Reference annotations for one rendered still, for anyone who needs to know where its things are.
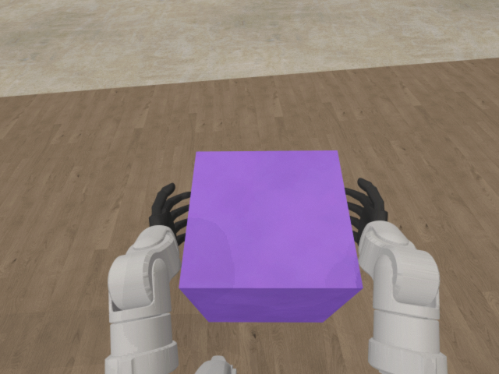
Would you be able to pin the left robot hand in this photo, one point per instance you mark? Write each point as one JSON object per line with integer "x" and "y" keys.
{"x": 161, "y": 214}

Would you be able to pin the robot right forearm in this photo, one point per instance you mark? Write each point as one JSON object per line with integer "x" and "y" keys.
{"x": 406, "y": 281}

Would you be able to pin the right robot hand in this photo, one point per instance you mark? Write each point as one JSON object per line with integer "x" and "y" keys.
{"x": 373, "y": 209}

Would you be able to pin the carton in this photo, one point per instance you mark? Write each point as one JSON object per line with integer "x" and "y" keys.
{"x": 269, "y": 237}

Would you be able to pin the robot left forearm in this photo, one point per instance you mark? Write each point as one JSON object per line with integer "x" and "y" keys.
{"x": 139, "y": 302}

